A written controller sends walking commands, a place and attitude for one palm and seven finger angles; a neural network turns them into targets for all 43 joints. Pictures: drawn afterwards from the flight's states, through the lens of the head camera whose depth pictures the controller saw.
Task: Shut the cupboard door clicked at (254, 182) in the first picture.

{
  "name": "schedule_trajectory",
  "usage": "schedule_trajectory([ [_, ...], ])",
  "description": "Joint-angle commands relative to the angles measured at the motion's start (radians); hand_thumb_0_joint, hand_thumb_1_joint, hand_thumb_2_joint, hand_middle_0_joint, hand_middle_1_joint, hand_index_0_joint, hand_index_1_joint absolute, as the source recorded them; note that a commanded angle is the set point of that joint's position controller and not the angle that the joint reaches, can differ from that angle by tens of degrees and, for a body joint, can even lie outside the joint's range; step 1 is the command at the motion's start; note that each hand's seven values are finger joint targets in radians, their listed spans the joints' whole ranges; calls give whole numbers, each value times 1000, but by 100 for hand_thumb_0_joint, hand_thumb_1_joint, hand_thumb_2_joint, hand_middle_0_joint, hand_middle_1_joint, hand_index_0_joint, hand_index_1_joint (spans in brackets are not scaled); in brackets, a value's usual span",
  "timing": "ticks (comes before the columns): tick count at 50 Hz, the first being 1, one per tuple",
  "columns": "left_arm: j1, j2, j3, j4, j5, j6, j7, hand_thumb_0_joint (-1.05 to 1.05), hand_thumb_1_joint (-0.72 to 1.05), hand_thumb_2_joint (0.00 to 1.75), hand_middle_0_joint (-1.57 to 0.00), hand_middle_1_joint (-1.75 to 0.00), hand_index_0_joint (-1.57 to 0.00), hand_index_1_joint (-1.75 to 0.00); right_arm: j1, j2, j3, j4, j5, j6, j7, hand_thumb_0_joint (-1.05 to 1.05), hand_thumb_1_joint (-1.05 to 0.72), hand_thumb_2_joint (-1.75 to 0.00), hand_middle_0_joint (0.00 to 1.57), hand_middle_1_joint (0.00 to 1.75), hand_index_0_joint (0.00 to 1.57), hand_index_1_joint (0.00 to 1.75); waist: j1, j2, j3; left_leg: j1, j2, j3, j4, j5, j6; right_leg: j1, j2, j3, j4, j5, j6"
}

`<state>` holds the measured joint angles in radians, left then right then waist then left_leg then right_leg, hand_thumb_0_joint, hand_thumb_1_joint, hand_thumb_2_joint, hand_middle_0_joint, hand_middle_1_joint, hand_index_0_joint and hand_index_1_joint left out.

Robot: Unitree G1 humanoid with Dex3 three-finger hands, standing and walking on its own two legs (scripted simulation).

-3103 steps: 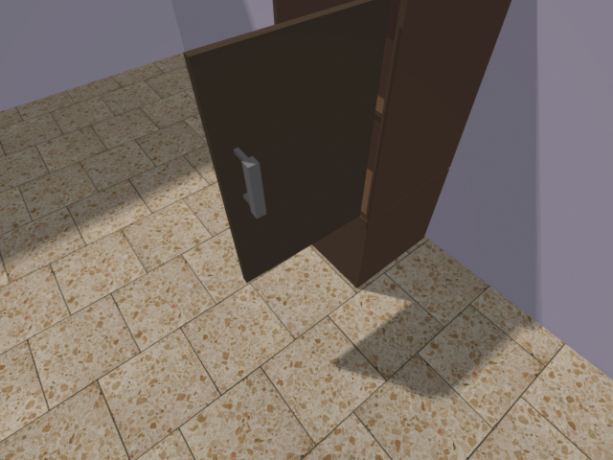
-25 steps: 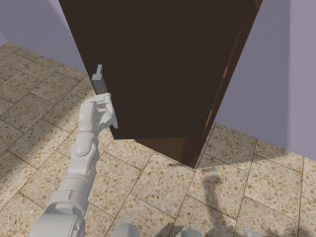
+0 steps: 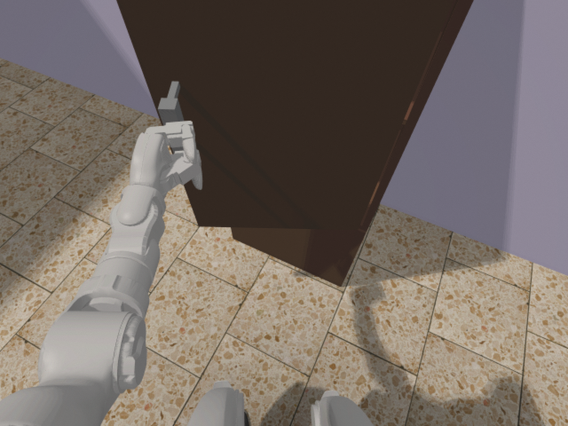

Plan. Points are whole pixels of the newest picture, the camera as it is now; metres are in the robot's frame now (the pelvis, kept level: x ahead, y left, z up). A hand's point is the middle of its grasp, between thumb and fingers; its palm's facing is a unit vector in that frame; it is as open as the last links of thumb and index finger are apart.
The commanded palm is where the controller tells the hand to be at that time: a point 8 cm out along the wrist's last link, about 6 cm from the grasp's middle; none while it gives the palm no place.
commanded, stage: push the door shut along its arc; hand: left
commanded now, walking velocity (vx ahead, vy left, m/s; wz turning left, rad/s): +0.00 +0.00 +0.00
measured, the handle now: (181, 128) +0.54 +0.14 +0.08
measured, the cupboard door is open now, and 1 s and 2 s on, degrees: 25 8 5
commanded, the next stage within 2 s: pull the fist back off the door in 1.16 s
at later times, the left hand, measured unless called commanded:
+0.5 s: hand (208, 136) +0.52 +0.10 +0.08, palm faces -0.21 -0.98 -0.04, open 3.1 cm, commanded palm +0.53 +0.13 +0.08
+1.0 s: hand (239, 109) +0.58 +0.06 +0.08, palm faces -0.35 -0.94 -0.03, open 3.1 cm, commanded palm +0.59 +0.08 +0.08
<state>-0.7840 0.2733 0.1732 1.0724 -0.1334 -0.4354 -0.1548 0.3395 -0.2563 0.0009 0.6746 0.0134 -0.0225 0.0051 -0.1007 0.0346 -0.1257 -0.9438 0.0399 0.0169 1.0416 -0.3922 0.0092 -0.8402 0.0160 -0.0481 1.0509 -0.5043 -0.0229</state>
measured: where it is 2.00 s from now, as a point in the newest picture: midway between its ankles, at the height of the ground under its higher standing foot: outside the picture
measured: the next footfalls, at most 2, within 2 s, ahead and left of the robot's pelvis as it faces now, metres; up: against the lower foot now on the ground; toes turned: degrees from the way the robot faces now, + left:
none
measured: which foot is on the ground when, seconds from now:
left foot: down 0.00-1.00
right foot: down 0.00-1.00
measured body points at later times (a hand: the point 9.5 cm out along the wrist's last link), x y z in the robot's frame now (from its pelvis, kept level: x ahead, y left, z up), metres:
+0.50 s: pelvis -0.01 +0.01 -0.02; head +0.11 +0.02 +0.41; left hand +0.52 +0.16 +0.09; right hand -0.02 -0.26 -0.13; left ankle +0.06 +0.12 -0.66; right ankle +0.00 -0.11 -0.66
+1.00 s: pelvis -0.01 +0.01 -0.04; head +0.16 +0.03 +0.37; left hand +0.59 +0.11 +0.09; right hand -0.06 -0.24 -0.14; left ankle +0.06 +0.12 -0.66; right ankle +0.00 -0.11 -0.66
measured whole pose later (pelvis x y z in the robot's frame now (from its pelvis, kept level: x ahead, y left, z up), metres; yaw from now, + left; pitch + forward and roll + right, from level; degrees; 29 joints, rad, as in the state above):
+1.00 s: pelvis -0.01 +0.01 -0.04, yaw -3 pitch +28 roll -5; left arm -1.35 0.52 0.23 1.36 -0.01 -0.25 -0.29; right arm 0.42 -0.27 0.03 0.68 -0.03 -0.08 0.03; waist -0.28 0.07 -0.12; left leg -1.30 0.07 -0.01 1.24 -0.44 0.03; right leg -1.17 0.05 -0.07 1.20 -0.53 -0.01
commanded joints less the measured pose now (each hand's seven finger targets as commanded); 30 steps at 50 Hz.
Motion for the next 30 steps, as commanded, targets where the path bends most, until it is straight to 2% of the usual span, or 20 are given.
schedule_trajectory([
  [1, -566, 105, -19, -168, 2, -48, -25, 0, 90, 90, -130, -150, -130, -150, 105, -156, -61, -72, -2, -35, -9, 0, -90, -90, 20, 30, 20, 30, -76, 13, -381, 399, -21, -77, -91, 131, 21, -43, 23, 31, -170, 221, 3],
  [3, -632, 127, -17, -150, 12, -48, -31, 0, 90, 90, -130, -150, -130, -150, 120, -165, -61, -58, -5, -39, -10, 0, -90, -90, 20, 30, 20, 30, -93, 39, -382, 404, -17, -92, -85, 118, 20, -90, 23, 26, -159, 192, 0],
  [4, -652, 100, -43, -138, 13, -43, -36, 0, 90, 90, -130, -150, -130, -150, 122, -164, -62, -54, -5, -41, -9, 0, -90, -90, 20, 30, 20, 30, -107, 36, -382, 404, -16, -94, -80, 105, 21, -107, 24, 25, -158, 179, 1],
  [6, -677, 135, -17, -122, 8, -35, -41, 0, 90, 90, -130, -150, -130, -150, 135, -174, -62, -50, -7, -47, -9, 0, -90, -90, 20, 30, 20, 30, -108, 27, -389, 386, -16, -97, -79, 81, 23, -105, 24, 28, -160, 157, -1],
  [8, -716, 143, -18, -118, 10, -33, -49, 0, 90, 90, -130, -150, -130, -150, 144, -178, -61, -46, -9, -52, -8, 0, -90, -90, 20, 30, 20, 30, -113, 62, -419, 406, -13, -109, -72, 93, 20, -133, 25, 22, -144, 156, -4],
  [9, -740, 120, -41, -115, 11, -30, -54, 0, 90, 90, -130, -150, -130, -150, 148, -177, -62, -43, -9, -54, -7, 0, -90, -90, 20, 30, 20, 30, -127, 68, -418, 413, -12, -113, -67, 92, 21, -154, 25, 21, -143, 152, -4],
  [10, -746, 116, -44, -104, 11, -26, -57, 0, 90, 90, -130, -150, -130, -150, 153, -178, -63, -40, -10, -57, -5, 0, -90, -90, 20, 30, 20, 30, -129, 71, -412, 407, -11, -114, -66, 82, 20, -164, 26, 20, -143, 144, -4],
  [13, -809, 190, 4, -88, 17, -18, -58, 0, 90, 90, -130, -150, -130, -150, 169, -190, -61, -35, -13, -63, -6, 0, -90, -90, 20, 30, 20, 30, -136, 70, -439, 384, -10, -120, -51, 74, 23, -170, 27, 21, -129, 134, -5],
  [14, -820, 183, -5, -79, 18, -14, -61, 0, 90, 90, -130, -150, -130, -150, 171, -188, -58, -36, -15, -65, -5, 0, -90, -90, 20, 30, 20, 30, -139, 79, -443, 373, -13, -118, -47, 68, 25, -172, 28, 24, -129, 128, -5],
  [17, -849, 221, 15, -67, 28, -10, -70, 0, 90, 90, -130, -150, -130, -150, 192, -194, -57, -35, -18, -71, -4, 0, -90, -90, 20, 30, 20, 30, -146, 80, -460, 367, -10, -125, -33, 84, 27, -185, 31, 20, -114, 132, -8],
  [18, -867, 201, -6, -55, 31, -5, -76, 0, 90, 90, -130, -150, -130, -150, 185, -191, -55, -32, -15, -73, -2, 0, -90, -90, 20, 30, 20, 30, -160, 93, -453, 357, -9, -121, -24, 74, 28, -204, 30, 24, -116, 128, -5],
  [21, -891, 246, 21, -18, 37, 16, -86, 0, 90, 90, -130, -150, -130, -150, 203, -198, -52, -29, -16, -73, 0, 0, -90, -90, 20, 30, 20, 30, -168, 79, -444, 317, -7, -119, -10, 65, 30, -203, 34, 26, -112, 120, -6],
  [23, -935, 253, 16, -31, 42, 17, -99, 0, 90, 90, -130, -150, -130, -150, 211, -197, -51, -28, -17, -77, 2, 0, -90, -90, 20, 30, 20, 30, -169, 125, -477, 343, -6, -125, 1, 89, 27, -225, 35, 24, -97, 129, -9],
  [24, -938, 258, 19, -22, 44, 23, -102, 0, 90, 90, -130, -150, -130, -150, 218, -200, -53, -25, -19, -76, 2, 0, -90, -90, 20, 30, 20, 30, -176, 122, -479, 354, -1, -132, 4, 100, 27, -238, 36, 19, -94, 134, -10],
  [26, -964, 214, -17, -33, 45, 33, -115, 0, 90, 90, -130, -150, -130, -150, 225, -196, -54, -24, -19, -77, 6, 0, -90, -90, 20, 30, 20, 30, -186, 143, -488, 373, -1, -135, 12, 118, 26, -258, 37, 16, -91, 144, -11],
  [30, -1011, 255, 10, -12, 46, 59, -122, 0, 90, 90, -130, -150, -130, -150, 243, -205, -52, -16, -21, -78, 5, 0, -90, -90, 20, 30, 20, 30, -201, 140, -498, 358, 3, -139, 31, 135, 28, -278, 40, 13, -79, 152, -12],
])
